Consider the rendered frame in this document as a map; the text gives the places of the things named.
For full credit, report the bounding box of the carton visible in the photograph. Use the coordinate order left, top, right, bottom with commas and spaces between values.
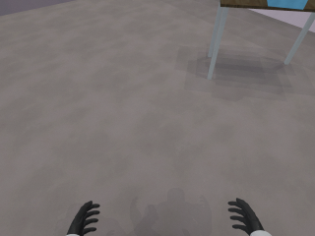
267, 0, 308, 10

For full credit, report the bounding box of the robot right hand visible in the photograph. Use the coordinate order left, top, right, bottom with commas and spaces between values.
228, 198, 265, 236

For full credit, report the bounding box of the table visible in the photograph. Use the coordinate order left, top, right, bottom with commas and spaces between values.
207, 0, 315, 80

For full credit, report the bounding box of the robot left hand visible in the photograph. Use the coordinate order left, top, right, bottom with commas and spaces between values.
67, 201, 100, 236

